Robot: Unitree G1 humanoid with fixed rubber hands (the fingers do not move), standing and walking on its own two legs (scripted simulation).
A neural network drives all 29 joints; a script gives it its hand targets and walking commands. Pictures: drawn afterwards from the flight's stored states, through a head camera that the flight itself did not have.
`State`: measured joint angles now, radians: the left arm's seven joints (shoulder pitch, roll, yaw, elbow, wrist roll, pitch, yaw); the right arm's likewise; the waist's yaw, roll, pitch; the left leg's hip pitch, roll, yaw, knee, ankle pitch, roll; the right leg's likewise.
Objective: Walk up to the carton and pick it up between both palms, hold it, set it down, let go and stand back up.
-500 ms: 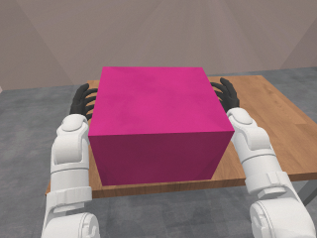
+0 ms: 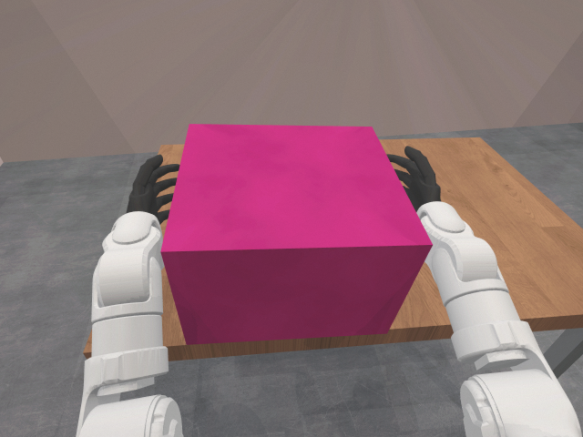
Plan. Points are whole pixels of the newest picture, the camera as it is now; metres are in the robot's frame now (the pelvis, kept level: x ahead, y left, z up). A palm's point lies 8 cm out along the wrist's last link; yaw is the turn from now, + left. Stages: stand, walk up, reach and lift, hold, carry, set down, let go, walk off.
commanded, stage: hold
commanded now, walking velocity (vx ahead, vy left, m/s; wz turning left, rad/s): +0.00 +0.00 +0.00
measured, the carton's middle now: (286, 227) +0.37 +0.01 +0.15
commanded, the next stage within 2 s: none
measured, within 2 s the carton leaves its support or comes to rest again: neither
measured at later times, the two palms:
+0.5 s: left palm (147, 216) +0.35 +0.19 +0.19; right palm (423, 203) +0.36 -0.18 +0.19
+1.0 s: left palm (150, 209) +0.36 +0.19 +0.19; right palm (422, 202) +0.37 -0.18 +0.19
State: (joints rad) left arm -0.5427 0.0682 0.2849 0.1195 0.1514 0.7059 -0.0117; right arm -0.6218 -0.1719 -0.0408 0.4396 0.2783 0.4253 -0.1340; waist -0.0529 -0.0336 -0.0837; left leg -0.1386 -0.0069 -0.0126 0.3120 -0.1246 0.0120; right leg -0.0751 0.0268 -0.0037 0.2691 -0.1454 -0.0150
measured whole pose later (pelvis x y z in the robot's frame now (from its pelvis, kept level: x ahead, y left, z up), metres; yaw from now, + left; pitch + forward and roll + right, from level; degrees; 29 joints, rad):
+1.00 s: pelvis +0.00 +0.00 +0.00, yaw +0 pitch -3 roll +0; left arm -0.58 0.08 0.29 0.19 0.16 0.69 -0.01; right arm -0.65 -0.16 -0.07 0.50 0.26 0.41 -0.12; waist -0.06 -0.03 -0.09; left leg -0.14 -0.01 -0.02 0.31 -0.13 0.01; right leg -0.08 0.02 -0.01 0.28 -0.16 -0.01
